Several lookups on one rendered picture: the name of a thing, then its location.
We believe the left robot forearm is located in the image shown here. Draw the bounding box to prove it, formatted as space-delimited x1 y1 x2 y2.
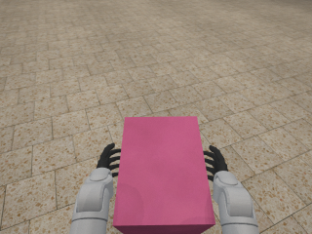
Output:
69 167 114 234

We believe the right robot forearm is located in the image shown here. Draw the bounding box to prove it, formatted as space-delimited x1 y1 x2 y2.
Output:
213 171 259 234

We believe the carton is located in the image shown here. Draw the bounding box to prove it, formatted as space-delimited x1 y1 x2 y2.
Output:
112 116 215 234

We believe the left robot hand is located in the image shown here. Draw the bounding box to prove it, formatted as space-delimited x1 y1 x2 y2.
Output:
96 142 121 177

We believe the right robot hand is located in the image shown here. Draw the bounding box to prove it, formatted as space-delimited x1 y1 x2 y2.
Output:
203 145 229 182

